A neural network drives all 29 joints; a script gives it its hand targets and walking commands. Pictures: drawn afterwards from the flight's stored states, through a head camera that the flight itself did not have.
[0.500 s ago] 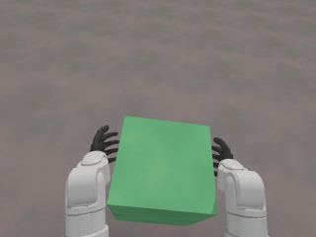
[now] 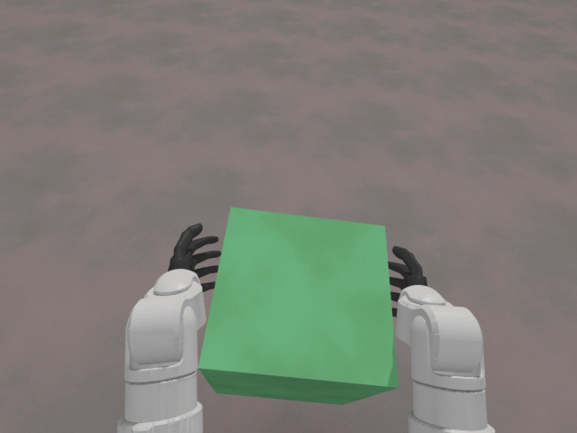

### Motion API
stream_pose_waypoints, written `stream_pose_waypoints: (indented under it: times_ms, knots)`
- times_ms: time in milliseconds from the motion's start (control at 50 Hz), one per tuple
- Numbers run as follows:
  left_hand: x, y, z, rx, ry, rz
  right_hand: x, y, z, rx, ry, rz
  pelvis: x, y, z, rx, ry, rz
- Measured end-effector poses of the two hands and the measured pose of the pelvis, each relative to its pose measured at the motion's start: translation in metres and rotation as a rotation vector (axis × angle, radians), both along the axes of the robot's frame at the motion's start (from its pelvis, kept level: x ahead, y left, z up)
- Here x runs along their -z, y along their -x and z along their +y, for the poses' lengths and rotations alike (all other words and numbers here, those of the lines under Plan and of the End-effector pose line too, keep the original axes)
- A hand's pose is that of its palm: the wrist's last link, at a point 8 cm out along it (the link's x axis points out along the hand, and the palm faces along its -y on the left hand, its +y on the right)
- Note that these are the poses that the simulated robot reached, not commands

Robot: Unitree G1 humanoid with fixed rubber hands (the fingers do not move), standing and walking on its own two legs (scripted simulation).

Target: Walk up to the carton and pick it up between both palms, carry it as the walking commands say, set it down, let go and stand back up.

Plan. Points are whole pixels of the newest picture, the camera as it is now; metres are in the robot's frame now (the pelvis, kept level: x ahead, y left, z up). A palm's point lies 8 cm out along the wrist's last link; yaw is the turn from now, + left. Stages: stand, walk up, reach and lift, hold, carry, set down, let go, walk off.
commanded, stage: carry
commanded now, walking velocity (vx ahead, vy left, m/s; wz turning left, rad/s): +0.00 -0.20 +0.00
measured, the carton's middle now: (292, 317) +0.29 +0.00 -0.01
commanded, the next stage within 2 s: none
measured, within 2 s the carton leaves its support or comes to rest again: neither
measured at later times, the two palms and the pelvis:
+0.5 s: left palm (304, 332) +0.22 -0.01 +0.09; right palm (548, 349) +0.20 -0.30 +0.09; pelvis -0.07 -0.15 +0.00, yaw +0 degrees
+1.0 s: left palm (445, 393) +0.15 -0.15 +0.10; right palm out of the picture +0.13 -0.43 +0.09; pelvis -0.15 -0.28 +0.00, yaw +0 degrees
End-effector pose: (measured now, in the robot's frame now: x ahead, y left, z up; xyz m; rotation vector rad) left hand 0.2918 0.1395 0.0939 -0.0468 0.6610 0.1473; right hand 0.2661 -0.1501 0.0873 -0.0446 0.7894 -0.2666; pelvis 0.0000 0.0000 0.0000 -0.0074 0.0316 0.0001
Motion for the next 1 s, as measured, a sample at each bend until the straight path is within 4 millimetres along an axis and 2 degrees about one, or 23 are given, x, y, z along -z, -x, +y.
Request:
stream_pose_waypoints:
  times_ms: [80,140,240,300,360,480,560,640,740,800,840,920,1000]
  knots:
    - [-0.002,0.016,-0.011,-0.039,0.010,0.035,-0.004,0.005,-0.012,-0.034,0.000,0.036,-0.010,0.009,-0.021,0.009,0.025,0.007]
    - [-0.009,0.021,-0.029,-0.057,0.009,0.011,-0.008,0.006,-0.030,-0.044,-0.013,0.011,-0.011,0.018,-0.042,0.017,0.039,0.019]
    - [-0.010,0.030,-0.078,-0.058,-0.009,-0.031,-0.002,0.015,-0.079,-0.044,-0.034,-0.033,0.001,0.030,-0.087,0.022,0.028,0.016]
    - [-0.002,0.039,-0.109,-0.021,-0.051,0.019,0.008,0.033,-0.108,-0.004,-0.043,-0.002,0.001,0.041,-0.105,0.009,0.011,0.003]
    - [0.001,0.048,-0.129,0.003,-0.061,0.054,0.011,0.050,-0.128,0.024,-0.045,0.025,-0.002,0.050,-0.119,0.002,-0.009,0.002]
    - [0.001,0.063,-0.146,-0.004,-0.024,0.010,0.001,0.063,-0.144,0.024,-0.006,-0.017,0.004,0.069,-0.141,-0.005,-0.001,0.004]
    - [0.005,0.083,-0.155,-0.041,-0.012,0.052,-0.002,0.072,-0.154,-0.011,0.009,0.021,-0.005,0.080,-0.161,0.006,0.012,-0.002]
    - [-0.005,0.094,-0.175,-0.068,-0.013,0.045,-0.008,0.077,-0.175,-0.028,-0.010,0.013,-0.011,0.092,-0.186,0.017,0.032,0.011]
    - [-0.010,0.103,-0.221,-0.079,-0.025,-0.011,-0.005,0.084,-0.220,-0.031,-0.036,-0.046,0.001,0.106,-0.229,0.025,0.018,0.010]
    - [-0.004,0.112,-0.254,-0.017,-0.050,0.030,0.005,0.102,-0.247,0.005,-0.046,-0.020,0.001,0.116,-0.246,0.014,0.006,-0.008]
    - [-0.003,0.118,-0.269,0.014,-0.060,0.055,0.007,0.116,-0.261,0.031,-0.046,0.005,-0.001,0.122,-0.254,0.008,-0.006,-0.011]
    - [-0.008,0.126,-0.285,0.036,-0.051,0.048,0.003,0.132,-0.277,0.055,-0.045,-0.003,-0.003,0.134,-0.265,0.000,-0.010,-0.007]
    - [-0.009,0.140,-0.287,0.018,-0.024,0.033,-0.007,0.140,-0.280,0.037,-0.018,-0.016,-0.005,0.145,-0.276,-0.006,-0.015,-0.021]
